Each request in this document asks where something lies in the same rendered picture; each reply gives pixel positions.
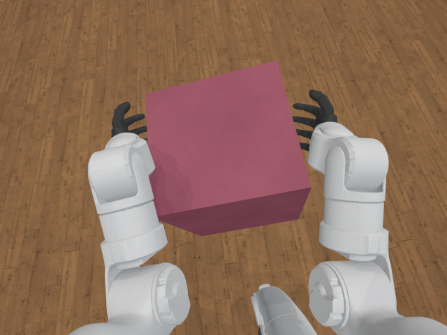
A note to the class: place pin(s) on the right robot thigh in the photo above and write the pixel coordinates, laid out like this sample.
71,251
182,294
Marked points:
274,309

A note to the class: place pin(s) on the robot right forearm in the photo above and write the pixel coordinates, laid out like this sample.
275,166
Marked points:
355,172

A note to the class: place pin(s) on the robot left hand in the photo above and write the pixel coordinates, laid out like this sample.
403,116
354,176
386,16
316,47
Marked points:
120,125

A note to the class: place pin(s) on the left robot upper arm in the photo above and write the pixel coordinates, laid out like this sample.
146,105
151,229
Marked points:
148,300

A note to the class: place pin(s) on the right robot upper arm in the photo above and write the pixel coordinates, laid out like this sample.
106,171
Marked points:
356,298

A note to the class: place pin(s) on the robot right hand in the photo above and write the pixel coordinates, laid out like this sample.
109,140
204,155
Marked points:
324,113

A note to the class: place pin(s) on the carton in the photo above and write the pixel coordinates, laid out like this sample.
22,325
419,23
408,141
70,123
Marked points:
226,152

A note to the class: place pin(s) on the robot left forearm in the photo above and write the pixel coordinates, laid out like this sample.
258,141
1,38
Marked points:
119,180

